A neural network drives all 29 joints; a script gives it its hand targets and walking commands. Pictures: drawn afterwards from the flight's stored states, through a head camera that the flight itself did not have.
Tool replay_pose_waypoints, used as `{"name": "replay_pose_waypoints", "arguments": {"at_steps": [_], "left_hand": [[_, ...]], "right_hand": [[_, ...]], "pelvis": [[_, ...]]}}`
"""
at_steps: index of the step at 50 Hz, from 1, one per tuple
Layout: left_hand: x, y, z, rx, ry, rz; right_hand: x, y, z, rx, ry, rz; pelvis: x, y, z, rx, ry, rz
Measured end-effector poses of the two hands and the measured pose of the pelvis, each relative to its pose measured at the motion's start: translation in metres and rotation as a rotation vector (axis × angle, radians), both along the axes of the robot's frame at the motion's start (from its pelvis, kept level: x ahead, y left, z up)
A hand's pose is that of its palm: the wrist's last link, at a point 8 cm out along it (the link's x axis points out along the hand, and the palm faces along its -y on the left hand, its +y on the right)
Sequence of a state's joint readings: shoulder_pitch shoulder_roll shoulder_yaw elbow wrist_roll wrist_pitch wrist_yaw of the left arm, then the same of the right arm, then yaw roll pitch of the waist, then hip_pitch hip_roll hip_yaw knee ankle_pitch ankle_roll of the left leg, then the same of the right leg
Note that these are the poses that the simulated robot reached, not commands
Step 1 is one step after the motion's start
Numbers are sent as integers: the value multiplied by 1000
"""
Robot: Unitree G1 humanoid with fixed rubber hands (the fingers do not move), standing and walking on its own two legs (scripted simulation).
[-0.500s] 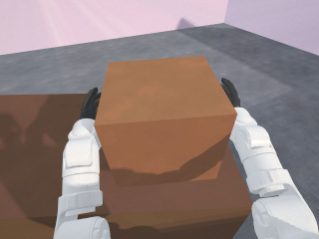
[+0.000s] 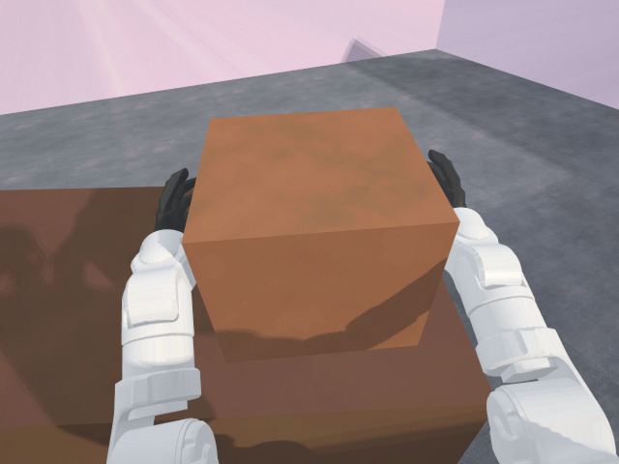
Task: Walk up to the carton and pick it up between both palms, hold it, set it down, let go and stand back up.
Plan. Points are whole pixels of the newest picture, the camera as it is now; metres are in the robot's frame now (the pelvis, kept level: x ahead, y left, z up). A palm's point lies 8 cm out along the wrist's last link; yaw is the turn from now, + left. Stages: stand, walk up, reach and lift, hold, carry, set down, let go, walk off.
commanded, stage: set down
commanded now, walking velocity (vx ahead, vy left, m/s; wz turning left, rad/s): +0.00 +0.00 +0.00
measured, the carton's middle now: (313, 231) +0.38 +0.00 +0.16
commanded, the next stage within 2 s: none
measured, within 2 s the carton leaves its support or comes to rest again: neither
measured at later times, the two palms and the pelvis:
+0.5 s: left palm (196, 246) +0.39 +0.16 +0.13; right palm (444, 247) +0.36 -0.19 +0.13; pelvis +0.01 +0.00 +0.00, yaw +0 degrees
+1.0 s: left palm (207, 242) +0.42 +0.15 +0.12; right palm (446, 253) +0.37 -0.19 +0.12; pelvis +0.02 +0.01 +0.00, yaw -1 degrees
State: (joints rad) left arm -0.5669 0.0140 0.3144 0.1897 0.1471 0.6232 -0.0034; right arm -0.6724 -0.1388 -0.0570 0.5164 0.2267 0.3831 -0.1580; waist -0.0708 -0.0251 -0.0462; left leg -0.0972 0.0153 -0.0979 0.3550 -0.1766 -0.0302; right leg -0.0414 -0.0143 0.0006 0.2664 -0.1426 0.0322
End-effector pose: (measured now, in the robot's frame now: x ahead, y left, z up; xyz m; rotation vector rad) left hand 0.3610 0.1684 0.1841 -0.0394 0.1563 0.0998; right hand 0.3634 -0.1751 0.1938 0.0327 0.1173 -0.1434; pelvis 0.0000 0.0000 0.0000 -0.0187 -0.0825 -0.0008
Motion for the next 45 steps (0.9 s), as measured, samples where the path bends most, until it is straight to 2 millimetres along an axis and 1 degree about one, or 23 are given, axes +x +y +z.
{"name": "replay_pose_waypoints", "arguments": {"at_steps": [5,9,12,16,18,21,26,35,45], "left_hand": [[4,1,9,15,-60,-17],[10,0,9,45,-88,-47],[13,0,-1,57,-81,-64],[18,-3,-21,47,-54,-81],[21,-5,-31,51,-44,-86],[25,-8,-43,48,-35,-92],[32,-14,-51,57,-33,-102],[43,-18,-52,59,-29,-117],[49,-19,-60,52,1,-147]], "right_hand": [[0,0,4,-12,-62,-13],[-2,-1,-6,-28,-92,-29],[-4,-2,-23,-38,-83,-43],[-6,-4,-46,-39,-57,-62],[-6,-5,-54,-44,-51,-75],[-5,-8,-61,-41,-46,-80],[1,-13,-63,-58,-47,-86],[6,-17,-60,-68,-42,-101],[3,-17,-72,-58,-10,-132]], "pelvis": [[0,2,0,5,-25,-1],[2,2,1,10,-43,-3],[4,2,1,12,-49,-4],[6,2,1,10,-43,-3],[7,2,1,8,-32,-3],[8,3,1,4,-15,0],[11,3,1,0,8,-1],[15,7,1,0,14,-12],[17,11,1,1,23,-12]]}}
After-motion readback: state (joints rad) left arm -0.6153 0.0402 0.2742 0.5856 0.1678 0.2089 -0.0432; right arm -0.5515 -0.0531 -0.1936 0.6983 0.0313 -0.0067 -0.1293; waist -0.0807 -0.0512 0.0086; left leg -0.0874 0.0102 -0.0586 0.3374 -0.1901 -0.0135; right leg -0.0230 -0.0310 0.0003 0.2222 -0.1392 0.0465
